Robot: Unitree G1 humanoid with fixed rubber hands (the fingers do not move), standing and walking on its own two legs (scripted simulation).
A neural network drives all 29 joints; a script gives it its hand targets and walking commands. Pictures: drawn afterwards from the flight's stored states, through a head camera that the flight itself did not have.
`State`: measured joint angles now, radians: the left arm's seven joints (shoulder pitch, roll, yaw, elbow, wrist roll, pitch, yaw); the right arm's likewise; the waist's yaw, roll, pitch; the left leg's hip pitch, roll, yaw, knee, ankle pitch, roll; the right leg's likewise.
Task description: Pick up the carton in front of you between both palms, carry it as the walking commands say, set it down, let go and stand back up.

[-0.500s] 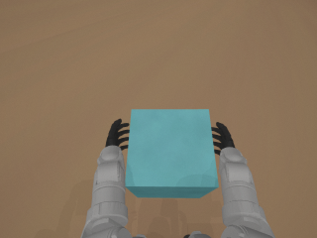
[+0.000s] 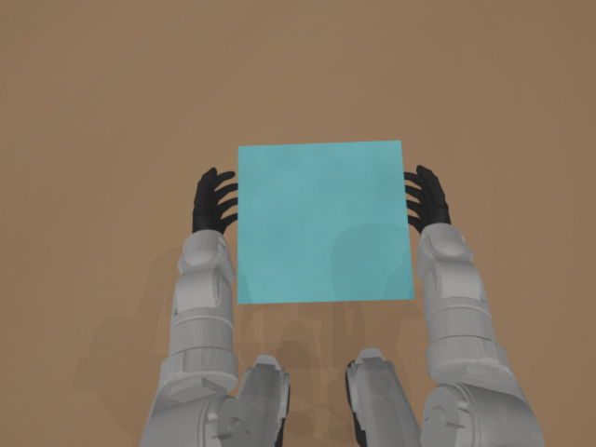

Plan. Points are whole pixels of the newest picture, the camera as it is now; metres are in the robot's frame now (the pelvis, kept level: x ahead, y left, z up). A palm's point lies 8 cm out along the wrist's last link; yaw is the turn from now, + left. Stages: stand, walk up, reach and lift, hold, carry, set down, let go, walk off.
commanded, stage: set down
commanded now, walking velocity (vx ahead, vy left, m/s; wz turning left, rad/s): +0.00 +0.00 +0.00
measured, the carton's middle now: (319, 235) +0.42 -0.01 -0.15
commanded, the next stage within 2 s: none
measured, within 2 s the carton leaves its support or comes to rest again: rests again in 1.48 s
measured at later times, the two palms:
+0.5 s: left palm (240, 244) +0.43 +0.13 -0.22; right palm (406, 238) +0.44 -0.17 -0.23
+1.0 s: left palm (257, 252) +0.46 +0.12 -0.38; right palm (391, 246) +0.46 -0.17 -0.39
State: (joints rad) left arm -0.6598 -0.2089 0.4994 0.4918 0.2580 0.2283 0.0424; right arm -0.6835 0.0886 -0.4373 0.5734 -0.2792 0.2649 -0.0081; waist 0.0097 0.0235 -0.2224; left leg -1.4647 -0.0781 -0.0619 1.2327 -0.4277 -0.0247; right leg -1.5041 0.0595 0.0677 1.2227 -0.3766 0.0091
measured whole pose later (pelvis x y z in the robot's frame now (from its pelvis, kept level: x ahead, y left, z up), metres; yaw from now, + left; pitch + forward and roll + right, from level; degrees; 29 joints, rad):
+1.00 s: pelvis -0.04 +0.00 -0.24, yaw +2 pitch +43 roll +2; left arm -1.15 0.04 0.35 0.82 0.02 0.12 0.21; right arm -1.22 -0.24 -0.20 0.98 0.01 0.15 -0.11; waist -0.02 0.05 0.09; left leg -2.26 -0.18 -0.04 2.08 -0.58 -0.08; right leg -2.30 0.11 0.07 2.06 -0.52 0.06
